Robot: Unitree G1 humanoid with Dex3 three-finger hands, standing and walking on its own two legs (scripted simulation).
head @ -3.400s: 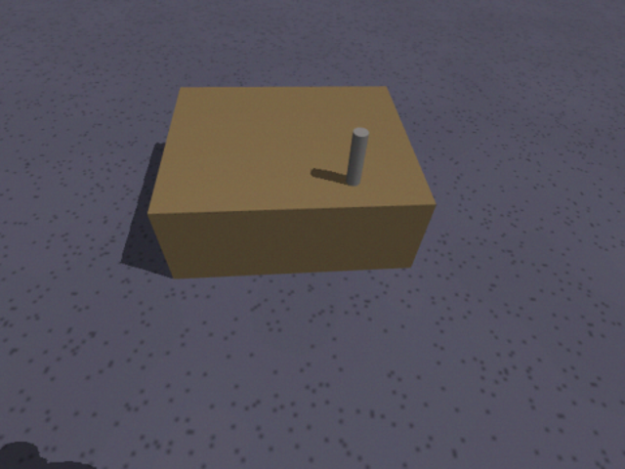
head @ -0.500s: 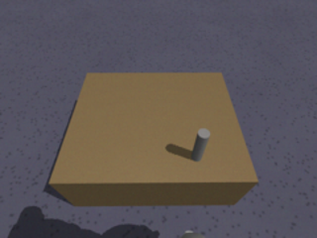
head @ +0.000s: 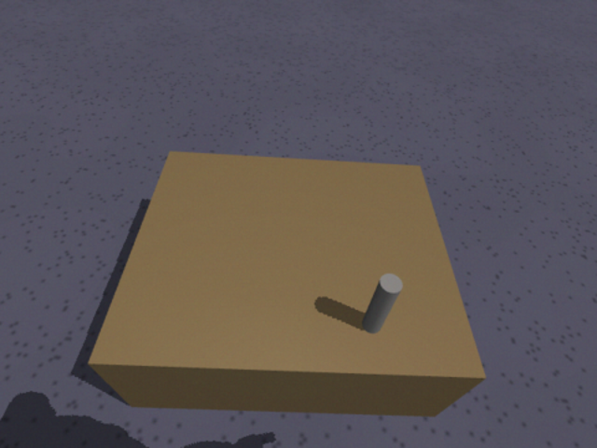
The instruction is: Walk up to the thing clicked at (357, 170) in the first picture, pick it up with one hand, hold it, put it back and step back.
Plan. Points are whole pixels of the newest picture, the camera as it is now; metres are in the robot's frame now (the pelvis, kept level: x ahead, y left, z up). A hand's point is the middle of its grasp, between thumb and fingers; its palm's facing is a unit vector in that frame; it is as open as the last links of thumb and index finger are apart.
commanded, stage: walk up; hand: right
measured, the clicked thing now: (380, 305) +0.49 -0.22 -0.31
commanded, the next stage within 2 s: stand in 0.92 s
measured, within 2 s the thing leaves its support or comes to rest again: neither
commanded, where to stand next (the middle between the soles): +0.07 +0.01 m, yaw -1 degrees
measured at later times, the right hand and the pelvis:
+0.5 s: hand out of the picture +0.10 -0.26 -0.15, palm faces -0.01 +0.95 -0.31, open 7.4 cm; pelvis +0.01 -0.01 +0.01, yaw +0 degrees
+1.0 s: hand out of the picture +0.08 -0.26 -0.15, palm faces +0.00 +0.95 -0.33, open 7.4 cm; pelvis +0.02 -0.01 +0.01, yaw +0 degrees
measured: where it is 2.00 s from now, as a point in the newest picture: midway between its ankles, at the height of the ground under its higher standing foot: outside the picture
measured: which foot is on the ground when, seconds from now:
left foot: down 0.00-1.00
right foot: down 0.00-1.00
